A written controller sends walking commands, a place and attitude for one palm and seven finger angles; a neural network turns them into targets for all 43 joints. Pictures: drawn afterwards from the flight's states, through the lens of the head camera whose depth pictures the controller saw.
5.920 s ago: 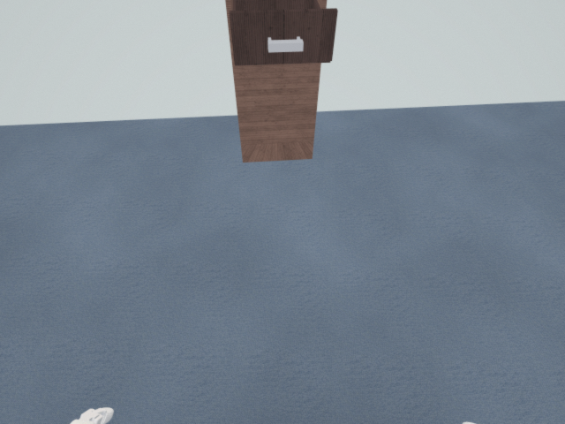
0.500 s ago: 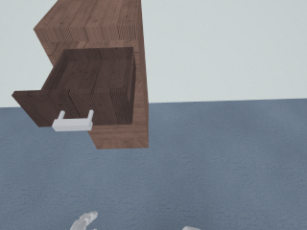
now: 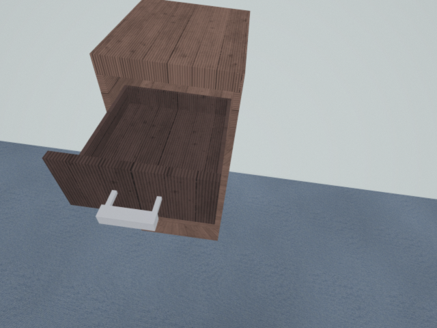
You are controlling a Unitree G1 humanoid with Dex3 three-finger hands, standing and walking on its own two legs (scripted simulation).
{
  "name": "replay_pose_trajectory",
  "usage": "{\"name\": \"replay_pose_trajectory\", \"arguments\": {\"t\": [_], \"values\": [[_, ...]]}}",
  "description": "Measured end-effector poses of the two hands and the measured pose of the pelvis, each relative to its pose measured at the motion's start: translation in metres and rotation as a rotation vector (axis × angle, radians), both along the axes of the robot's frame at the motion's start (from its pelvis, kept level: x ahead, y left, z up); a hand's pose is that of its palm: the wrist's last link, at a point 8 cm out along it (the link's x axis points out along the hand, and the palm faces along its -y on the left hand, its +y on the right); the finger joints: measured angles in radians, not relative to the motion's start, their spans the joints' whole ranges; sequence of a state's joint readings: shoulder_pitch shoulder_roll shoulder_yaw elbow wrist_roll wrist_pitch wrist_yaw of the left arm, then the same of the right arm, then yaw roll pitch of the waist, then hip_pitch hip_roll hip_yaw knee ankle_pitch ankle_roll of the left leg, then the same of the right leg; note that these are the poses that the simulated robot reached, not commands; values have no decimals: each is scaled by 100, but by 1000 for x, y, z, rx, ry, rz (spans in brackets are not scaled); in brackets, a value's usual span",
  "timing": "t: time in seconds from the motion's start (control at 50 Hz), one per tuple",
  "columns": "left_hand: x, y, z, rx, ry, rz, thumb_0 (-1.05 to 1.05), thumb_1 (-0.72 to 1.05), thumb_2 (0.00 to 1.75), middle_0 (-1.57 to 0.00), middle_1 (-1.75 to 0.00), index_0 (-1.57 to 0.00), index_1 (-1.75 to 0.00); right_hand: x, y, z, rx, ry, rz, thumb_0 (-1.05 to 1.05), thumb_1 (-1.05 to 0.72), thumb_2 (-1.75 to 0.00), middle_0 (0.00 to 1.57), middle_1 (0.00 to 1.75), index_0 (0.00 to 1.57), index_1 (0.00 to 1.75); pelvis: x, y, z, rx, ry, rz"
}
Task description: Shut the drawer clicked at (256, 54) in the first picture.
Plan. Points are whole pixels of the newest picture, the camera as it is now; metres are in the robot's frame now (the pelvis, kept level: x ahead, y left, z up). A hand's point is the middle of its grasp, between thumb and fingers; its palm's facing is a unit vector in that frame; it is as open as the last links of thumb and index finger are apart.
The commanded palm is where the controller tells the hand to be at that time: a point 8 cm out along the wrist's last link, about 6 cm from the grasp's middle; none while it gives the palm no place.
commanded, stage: come to a stop and stand still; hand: left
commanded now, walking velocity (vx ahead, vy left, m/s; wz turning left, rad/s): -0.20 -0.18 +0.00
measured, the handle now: (132, 207) +0.32 +0.22 +0.01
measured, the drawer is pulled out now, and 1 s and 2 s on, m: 0.30 0.30 0.30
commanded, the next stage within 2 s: look again from close up in 0.80 s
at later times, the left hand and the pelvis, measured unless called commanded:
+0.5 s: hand out of the picture +0.01 +0.12 -0.16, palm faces +0.02 -0.97 -0.24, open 7.4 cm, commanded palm none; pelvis -0.02 -0.07 +0.00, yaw +0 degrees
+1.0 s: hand out of the picture -0.03 +0.08 -0.17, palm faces +0.02 -0.99 -0.14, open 7.3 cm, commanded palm none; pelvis -0.02 -0.06 +0.00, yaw +0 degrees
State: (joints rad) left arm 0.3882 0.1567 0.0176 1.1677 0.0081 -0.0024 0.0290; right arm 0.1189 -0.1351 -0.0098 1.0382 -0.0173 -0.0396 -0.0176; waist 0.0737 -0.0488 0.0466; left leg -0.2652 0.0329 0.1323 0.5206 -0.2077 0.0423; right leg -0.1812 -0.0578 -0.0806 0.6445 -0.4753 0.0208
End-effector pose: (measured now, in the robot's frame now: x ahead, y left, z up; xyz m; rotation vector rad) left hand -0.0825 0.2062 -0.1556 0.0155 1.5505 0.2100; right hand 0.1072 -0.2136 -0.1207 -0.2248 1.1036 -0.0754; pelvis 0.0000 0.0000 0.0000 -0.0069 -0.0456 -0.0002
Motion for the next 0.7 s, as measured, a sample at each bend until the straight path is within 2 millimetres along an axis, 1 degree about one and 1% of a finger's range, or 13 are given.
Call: {"name": "replay_pose_trajectory", "arguments": {"t": [0.06,0.12,0.18,0.26,0.32,0.36,0.4,0.46,0.5,0.56,0.62,0.7], "values": [[12,2,3,-7,9,-20,1,91,90,-20,-30,-20,-30,-5,10,-1,10,30,-28,0,-91,-90,20,29,20,30,3,4,4,0,1,-3],[28,6,5,0,-13,-43,1,91,90,-20,-30,-20,-30,-8,4,1,0,28,-75,-2,-93,-90,21,29,20,30,0,3,6,-2,5,-8],[47,11,7,23,-57,-60,1,91,90,-20,-30,-20,-30,-20,-9,1,-14,50,-95,-2,-94,-90,21,30,20,30,-4,-2,7,-2,12,-11],[71,11,12,65,-131,-85,1,91,90,-20,-30,-20,-30,-47,-31,-4,-17,99,-118,-1,-92,-90,21,29,20,30,-11,-14,6,2,18,-11],[85,4,18,98,-185,-110,1,91,90,-20,-30,-20,-30,-71,-48,-14,-1,141,-142,-1,-92,-90,21,29,20,30,-16,-28,4,10,19,-7],[91,-4,19,122,-221,-126,1,91,90,-20,-30,-20,-30,-88,-60,-23,17,169,-159,0,-91,-90,20,29,20,30,-19,-39,0,26,18,-5],[92,-15,22,138,-236,-141,0,91,90,-20,-30,-20,-30,-105,-70,-32,37,201,-179,0,-91,-90,20,29,20,30,-23,-49,-3,26,10,-6],[90,-33,29,131,-245,-151,1,91,90,-20,-30,-20,-30,-129,-78,-33,58,255,-188,0,-91,-90,20,29,20,30,-25,-61,3,23,5,-4],[90,-43,30,123,-244,-152,1,91,90,-20,-30,-20,-30,-144,-81,-32,65,281,-195,1,-91,-90,20,29,20,30,-25,-67,4,21,5,-7],[87,-53,26,116,-235,-146,1,93,90,-20,-30,-20,-30,-167,-82,-35,68,326,-203,1,-91,-90,20,29,19,30,-25,-75,2,4,8,-1],[83,-60,24,107,-221,-136,1,94,90,-20,-30,-20,-30,-187,-80,-32,75,384,-205,1,-91,-90,20,29,19,30,-27,-83,3,6,2,2],[73,-67,21,91,-194,-120,1,94,90,-20,-30,-20,-30,-205,-77,-28,80,442,-209,1,-91,-90,20,29,19,30,-28,-87,4,3,3,4]]}}
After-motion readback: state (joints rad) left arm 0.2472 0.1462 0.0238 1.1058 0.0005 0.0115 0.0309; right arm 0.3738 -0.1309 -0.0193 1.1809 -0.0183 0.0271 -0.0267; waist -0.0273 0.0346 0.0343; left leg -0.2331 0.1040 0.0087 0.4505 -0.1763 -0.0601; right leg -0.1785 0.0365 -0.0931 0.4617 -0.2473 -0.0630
